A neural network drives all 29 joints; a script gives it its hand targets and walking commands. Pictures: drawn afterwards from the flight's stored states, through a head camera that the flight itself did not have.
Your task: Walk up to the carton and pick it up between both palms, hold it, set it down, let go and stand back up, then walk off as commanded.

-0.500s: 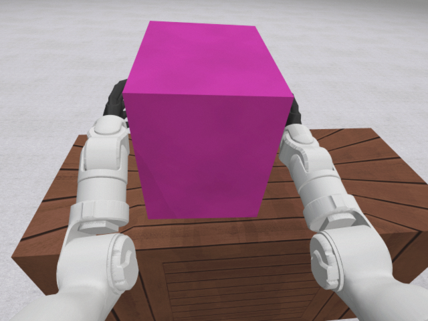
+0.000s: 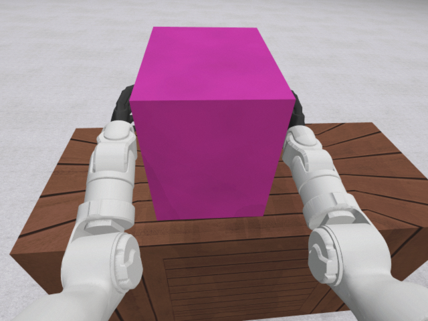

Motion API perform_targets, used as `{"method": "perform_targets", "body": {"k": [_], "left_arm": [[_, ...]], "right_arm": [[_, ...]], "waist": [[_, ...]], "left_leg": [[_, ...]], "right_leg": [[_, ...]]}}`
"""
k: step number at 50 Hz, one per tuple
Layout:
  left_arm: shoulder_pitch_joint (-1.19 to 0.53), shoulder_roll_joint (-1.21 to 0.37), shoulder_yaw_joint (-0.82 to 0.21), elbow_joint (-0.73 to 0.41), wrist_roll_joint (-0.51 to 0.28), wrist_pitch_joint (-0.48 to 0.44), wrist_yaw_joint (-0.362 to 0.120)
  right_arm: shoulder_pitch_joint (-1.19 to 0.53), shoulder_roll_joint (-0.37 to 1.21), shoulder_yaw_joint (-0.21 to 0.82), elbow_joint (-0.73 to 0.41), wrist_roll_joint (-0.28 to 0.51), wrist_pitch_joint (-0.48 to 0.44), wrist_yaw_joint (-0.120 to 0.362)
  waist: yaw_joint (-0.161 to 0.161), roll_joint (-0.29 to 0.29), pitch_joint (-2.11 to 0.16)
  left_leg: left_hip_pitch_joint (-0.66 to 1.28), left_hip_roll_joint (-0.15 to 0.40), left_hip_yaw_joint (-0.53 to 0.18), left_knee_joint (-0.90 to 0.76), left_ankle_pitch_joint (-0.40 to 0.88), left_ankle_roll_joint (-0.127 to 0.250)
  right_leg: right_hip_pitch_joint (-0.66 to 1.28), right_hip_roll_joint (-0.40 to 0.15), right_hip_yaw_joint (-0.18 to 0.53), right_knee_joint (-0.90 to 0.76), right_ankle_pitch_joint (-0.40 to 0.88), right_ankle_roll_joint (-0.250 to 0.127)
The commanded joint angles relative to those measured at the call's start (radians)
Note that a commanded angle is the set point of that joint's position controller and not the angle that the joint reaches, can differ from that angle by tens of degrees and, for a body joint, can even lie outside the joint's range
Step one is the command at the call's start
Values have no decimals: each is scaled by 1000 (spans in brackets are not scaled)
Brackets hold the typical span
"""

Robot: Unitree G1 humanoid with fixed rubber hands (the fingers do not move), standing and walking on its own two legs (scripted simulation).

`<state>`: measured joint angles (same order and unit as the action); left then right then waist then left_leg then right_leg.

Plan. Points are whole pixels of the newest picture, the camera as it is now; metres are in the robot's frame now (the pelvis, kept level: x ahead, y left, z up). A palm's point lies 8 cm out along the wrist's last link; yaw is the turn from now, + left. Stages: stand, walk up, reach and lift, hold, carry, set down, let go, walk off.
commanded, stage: set down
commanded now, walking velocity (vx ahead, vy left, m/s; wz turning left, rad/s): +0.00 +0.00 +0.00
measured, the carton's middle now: (208, 121) +0.46 +0.01 +0.17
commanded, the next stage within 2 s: none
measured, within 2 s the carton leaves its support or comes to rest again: rests again in 1.98 s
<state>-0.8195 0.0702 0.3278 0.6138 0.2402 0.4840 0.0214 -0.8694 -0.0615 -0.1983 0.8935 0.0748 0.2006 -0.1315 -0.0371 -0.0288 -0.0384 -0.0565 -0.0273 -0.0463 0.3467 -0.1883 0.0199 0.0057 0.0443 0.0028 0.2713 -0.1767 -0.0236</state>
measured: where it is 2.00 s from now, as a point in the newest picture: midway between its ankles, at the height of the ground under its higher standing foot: outside the picture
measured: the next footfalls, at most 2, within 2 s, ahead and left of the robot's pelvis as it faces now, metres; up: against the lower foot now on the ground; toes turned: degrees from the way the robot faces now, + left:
none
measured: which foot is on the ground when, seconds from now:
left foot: down 0.00-1.00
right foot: down 0.00-1.00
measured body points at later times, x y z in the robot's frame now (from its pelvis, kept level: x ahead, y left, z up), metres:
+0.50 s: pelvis +0.00 +0.00 +0.00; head -0.03 +0.01 +0.45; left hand +0.42 +0.17 +0.17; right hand +0.42 -0.15 +0.17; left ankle +0.01 +0.10 -0.75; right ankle -0.01 -0.10 -0.75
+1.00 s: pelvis +0.01 +0.00 +0.00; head +0.00 +0.02 +0.45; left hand +0.43 +0.18 +0.13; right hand +0.43 -0.14 +0.13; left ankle +0.01 +0.10 -0.75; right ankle -0.01 -0.10 -0.75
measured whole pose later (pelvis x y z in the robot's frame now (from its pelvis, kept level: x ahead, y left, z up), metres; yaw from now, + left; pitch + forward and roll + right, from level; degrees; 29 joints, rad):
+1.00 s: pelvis +0.01 +0.00 +0.00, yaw -1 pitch +2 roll -1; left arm -0.83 0.05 0.39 0.91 0.24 0.19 0.04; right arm -0.81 0.00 -0.44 0.98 -0.18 0.01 -0.07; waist 0.03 -0.02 -0.07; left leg -0.17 -0.02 -0.01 0.32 -0.17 0.02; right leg -0.11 0.04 0.00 0.25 -0.16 -0.02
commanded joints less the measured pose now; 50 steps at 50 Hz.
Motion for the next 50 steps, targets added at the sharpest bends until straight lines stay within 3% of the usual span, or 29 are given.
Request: {"method": "perform_targets", "body": {"k": [1,13,30,50], "left_arm": [[-767,-592,-363,-159,-130,-112,-135],[-809,-622,-373,-100,-147,-199,-115],[-780,-577,-245,40,-80,-291,-127],[-776,-576,-208,137,-46,-390,-106]], "right_arm": [[-858,555,266,-293,36,-106,133],[-859,586,229,-256,-32,-154,149],[-790,598,137,-149,-132,-197,176],[-733,582,41,-95,-263,-280,220]], "waist": [[7,66,-453],[11,65,-534],[50,45,-520],[60,63,-596]], "left_leg": [[200,22,36,11,378,-75],[184,22,46,9,381,-85],[73,15,82,-21,361,-80],[99,40,94,5,482,-100]], "right_leg": [[38,-10,-58,-7,278,58],[37,-19,-52,-8,318,59],[143,-35,-32,24,427,74],[58,-24,-51,19,382,50]]}}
